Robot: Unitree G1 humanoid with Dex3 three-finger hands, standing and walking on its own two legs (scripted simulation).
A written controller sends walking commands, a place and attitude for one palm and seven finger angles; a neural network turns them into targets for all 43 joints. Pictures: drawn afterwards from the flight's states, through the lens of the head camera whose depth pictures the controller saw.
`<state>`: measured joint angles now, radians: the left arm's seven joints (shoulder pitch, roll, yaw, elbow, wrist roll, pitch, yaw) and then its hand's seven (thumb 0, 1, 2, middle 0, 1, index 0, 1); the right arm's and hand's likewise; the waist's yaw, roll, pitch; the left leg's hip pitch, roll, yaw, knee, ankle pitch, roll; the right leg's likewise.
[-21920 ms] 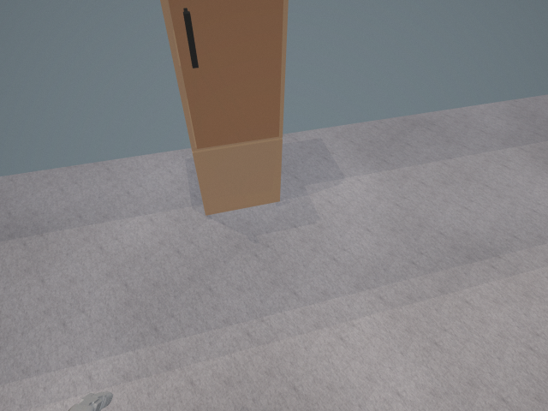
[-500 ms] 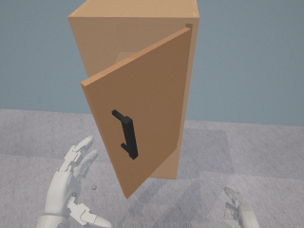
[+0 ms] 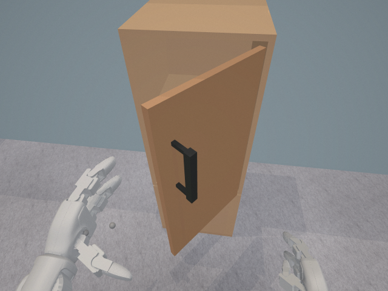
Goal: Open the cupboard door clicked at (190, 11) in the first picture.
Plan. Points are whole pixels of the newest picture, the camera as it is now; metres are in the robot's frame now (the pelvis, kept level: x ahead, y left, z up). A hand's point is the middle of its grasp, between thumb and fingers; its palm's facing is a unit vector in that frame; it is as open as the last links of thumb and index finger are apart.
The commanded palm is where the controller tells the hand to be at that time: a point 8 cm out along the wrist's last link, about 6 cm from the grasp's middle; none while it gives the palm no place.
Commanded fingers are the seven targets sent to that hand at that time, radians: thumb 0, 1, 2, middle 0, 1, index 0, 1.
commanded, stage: draw the hand back to the body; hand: left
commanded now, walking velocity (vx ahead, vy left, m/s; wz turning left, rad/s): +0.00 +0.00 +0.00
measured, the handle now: (184, 172) +0.33 +0.06 +0.10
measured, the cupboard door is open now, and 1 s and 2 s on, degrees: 53 53 53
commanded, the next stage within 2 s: step back with the hand held close in 1.08 s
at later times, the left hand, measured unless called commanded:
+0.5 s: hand (61, 200) +0.21 +0.23 +0.16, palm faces +0.34 -0.87 -0.36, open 11.5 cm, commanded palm +0.16 +0.28 +0.18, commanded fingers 0.00 0.58 0.76 -0.19 -0.30 -0.19 -0.30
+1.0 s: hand (58, 198) +0.21 +0.24 +0.17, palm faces +0.41 -0.83 -0.38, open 7.5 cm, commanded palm +0.16 +0.28 +0.19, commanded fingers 0.00 0.90 0.90 -0.20 -0.30 -0.20 -0.30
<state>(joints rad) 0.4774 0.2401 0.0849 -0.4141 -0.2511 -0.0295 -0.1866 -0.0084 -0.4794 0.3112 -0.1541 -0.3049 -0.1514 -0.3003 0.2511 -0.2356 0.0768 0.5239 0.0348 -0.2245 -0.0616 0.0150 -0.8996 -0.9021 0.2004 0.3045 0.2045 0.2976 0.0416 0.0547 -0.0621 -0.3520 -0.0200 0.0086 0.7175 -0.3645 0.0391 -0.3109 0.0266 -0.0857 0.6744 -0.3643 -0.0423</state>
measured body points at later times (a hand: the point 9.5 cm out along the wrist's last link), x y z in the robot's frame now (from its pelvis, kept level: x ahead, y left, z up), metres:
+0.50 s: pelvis +0.01 +0.01 +0.02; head -0.01 -0.01 +0.47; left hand +0.18 +0.28 +0.18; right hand +0.20 -0.20 -0.06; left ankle +0.01 +0.09 -0.72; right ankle +0.00 -0.09 -0.72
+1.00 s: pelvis +0.01 -0.02 +0.03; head -0.01 -0.04 +0.48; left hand +0.18 +0.28 +0.19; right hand +0.20 -0.24 -0.06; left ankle +0.01 +0.09 -0.72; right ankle +0.00 -0.09 -0.72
